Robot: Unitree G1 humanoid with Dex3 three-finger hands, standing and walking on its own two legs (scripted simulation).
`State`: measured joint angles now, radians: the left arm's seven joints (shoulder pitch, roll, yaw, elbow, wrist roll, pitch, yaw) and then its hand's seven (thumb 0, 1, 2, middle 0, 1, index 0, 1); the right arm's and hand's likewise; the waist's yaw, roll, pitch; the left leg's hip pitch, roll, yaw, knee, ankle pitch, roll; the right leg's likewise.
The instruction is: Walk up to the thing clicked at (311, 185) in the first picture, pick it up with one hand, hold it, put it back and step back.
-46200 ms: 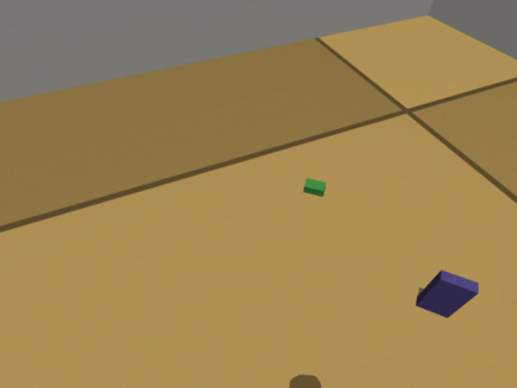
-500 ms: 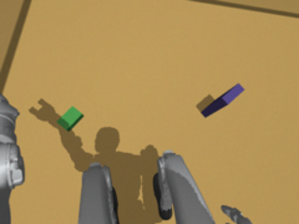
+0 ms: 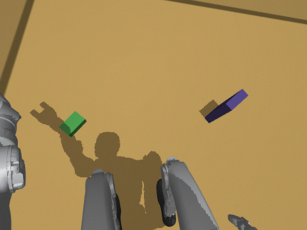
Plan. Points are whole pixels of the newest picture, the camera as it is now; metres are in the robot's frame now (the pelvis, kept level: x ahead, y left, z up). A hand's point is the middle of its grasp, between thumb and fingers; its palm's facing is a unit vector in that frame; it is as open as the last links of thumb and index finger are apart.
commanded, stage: approach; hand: left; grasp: from above
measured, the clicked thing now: (73, 124) +0.51 +0.28 -0.53
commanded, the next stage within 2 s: rest palm in 0.88 s
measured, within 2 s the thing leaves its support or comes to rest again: neither
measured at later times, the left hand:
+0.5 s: hand (42, 120) +0.46 +0.31 -0.27, palm faces -0.35 -0.27 -0.90, open 13.6 cm
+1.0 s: hand (76, 121) +0.50 +0.24 -0.44, palm faces -0.34 -0.31 -0.89, open 13.5 cm
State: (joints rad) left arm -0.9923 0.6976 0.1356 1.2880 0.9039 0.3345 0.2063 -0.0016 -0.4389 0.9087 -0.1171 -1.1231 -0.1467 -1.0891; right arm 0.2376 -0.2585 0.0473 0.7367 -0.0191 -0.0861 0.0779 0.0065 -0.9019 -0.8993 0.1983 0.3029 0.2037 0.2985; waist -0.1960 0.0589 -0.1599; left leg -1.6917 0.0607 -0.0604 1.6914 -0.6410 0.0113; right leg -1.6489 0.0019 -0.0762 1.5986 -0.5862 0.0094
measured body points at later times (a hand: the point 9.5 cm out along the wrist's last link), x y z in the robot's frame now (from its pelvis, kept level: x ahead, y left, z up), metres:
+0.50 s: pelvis -0.02 +0.00 -0.11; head +0.24 +0.05 +0.25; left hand +0.48 +0.32 -0.22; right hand +0.00 -0.27 -0.21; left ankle +0.04 +0.11 -0.52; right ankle +0.07 -0.13 -0.52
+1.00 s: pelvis -0.03 -0.01 -0.23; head +0.27 +0.04 +0.09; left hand +0.51 +0.26 -0.39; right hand -0.06 -0.24 -0.31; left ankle +0.04 +0.11 -0.52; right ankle +0.06 -0.13 -0.52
